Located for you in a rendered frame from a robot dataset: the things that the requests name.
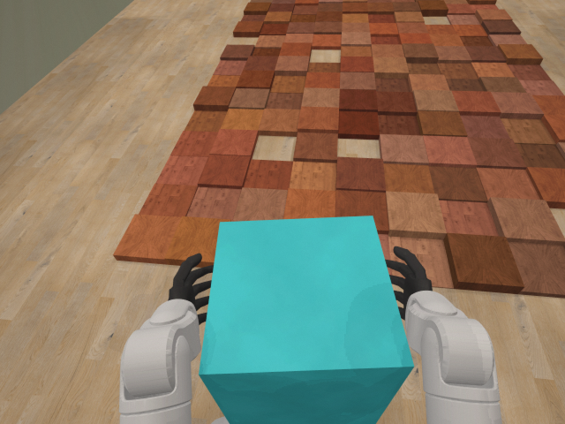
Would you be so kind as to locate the robot right hand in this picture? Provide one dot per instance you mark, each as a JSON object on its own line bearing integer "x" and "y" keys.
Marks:
{"x": 415, "y": 277}

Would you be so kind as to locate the robot left hand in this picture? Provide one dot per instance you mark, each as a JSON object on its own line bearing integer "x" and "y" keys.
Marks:
{"x": 184, "y": 279}

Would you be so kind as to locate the robot left forearm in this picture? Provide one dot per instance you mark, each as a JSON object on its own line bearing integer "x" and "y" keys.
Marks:
{"x": 155, "y": 368}

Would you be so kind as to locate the robot right forearm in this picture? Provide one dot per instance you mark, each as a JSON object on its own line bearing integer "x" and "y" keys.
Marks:
{"x": 458, "y": 363}

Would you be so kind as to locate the carton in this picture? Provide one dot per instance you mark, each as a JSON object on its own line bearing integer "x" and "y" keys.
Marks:
{"x": 302, "y": 323}

